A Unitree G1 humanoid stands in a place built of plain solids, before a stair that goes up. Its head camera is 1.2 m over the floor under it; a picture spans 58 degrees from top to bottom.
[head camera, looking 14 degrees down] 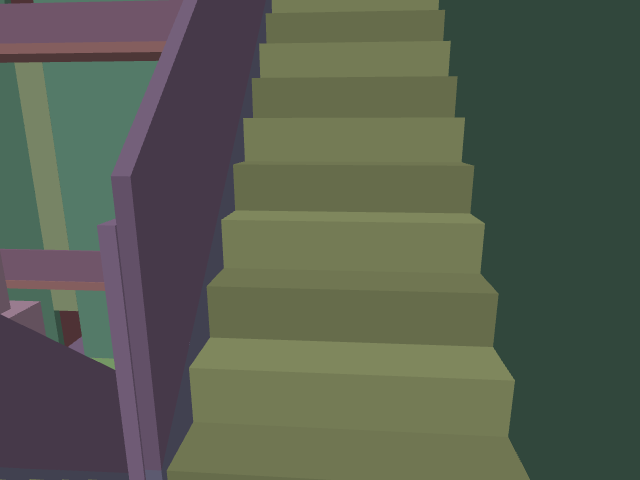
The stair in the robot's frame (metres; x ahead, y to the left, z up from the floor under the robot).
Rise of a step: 0.21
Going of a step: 0.23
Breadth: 1.08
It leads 4 degrees to the right of straight ahead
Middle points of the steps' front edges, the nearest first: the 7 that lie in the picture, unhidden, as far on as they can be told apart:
1.28 -0.09 0.42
1.51 -0.11 0.64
1.73 -0.12 0.85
1.96 -0.14 1.06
2.18 -0.16 1.27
2.41 -0.17 1.48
2.63 -0.19 1.69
